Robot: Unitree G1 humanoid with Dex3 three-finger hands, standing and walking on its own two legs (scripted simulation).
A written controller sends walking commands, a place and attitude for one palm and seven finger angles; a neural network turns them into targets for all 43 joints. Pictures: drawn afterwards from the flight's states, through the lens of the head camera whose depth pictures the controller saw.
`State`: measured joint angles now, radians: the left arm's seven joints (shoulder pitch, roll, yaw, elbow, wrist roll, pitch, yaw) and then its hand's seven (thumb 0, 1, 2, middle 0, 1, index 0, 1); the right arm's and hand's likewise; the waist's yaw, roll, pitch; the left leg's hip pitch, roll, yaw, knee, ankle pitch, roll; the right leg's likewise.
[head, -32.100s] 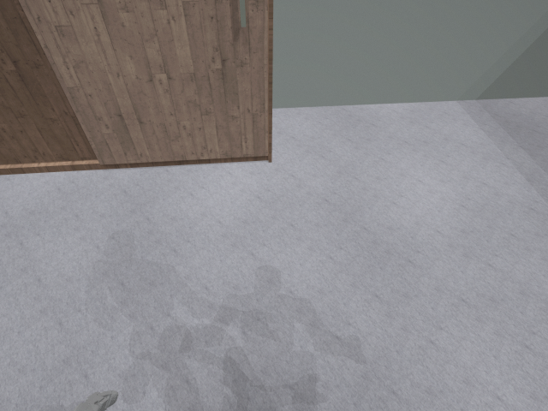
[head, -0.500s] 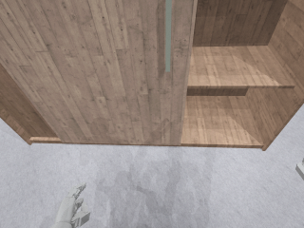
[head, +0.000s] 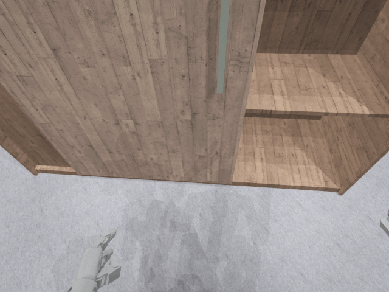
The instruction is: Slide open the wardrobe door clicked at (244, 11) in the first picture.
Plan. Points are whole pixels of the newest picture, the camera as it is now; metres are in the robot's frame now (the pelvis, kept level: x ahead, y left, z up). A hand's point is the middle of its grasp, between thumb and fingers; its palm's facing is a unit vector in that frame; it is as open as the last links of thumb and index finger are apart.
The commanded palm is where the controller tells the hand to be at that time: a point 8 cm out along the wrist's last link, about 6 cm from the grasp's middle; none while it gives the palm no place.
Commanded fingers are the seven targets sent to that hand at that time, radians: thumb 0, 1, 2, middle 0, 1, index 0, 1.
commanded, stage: let the arm hang, fingers relaxed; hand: right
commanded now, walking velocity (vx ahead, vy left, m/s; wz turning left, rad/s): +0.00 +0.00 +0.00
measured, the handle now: (222, 42) +0.70 -0.04 +0.13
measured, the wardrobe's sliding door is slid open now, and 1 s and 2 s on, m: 0.60 0.60 0.60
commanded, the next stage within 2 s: look to check the result in 1.20 s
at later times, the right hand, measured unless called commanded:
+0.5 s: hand out of the picture -0.01 -0.17 -0.18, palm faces +0.03 +0.99 -0.17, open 6.9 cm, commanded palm none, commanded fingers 0.00 -0.90 -0.90 0.20 0.30 0.20 0.30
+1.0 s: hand out of the picture -0.02 -0.18 -0.17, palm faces +0.00 +0.98 -0.19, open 7.4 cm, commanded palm none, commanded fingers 0.00 -0.90 -0.90 0.20 0.30 0.20 0.30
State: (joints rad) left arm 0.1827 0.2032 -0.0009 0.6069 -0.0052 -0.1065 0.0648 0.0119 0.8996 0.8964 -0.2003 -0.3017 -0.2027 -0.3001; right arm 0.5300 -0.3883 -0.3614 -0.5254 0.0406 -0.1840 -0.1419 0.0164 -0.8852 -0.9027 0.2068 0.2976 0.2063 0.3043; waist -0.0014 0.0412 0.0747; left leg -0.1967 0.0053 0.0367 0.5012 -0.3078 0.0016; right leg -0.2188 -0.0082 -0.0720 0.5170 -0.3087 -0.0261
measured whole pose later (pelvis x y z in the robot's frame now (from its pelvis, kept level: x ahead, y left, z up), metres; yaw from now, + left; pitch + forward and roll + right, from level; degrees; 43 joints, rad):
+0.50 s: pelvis -0.03 +0.01 +0.00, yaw -2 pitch +0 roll +1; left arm 0.23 0.20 -0.01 0.96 0.03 0.03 0.01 0.01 0.90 0.90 -0.20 -0.30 -0.20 -0.30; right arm 0.28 -0.21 0.00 0.94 -0.01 0.04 -0.02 -0.02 -1.00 -0.90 0.20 0.30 0.20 0.30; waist 0.00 0.05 0.08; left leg -0.23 0.01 0.08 0.49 -0.26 0.01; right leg -0.28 0.00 -0.04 0.51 -0.25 -0.02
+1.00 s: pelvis -0.04 -0.01 +0.01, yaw +0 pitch +0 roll +0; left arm 0.27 0.15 0.01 1.11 0.02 0.01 0.03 0.00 0.91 0.90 -0.20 -0.30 -0.20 -0.30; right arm 0.23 -0.16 0.00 1.11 -0.01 0.00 -0.03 0.00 -0.91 -0.90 0.20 0.30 0.20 0.30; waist 0.02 -0.01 0.03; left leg -0.20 0.02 0.04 0.42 -0.22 -0.01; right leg -0.22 0.01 -0.08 0.43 -0.21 -0.04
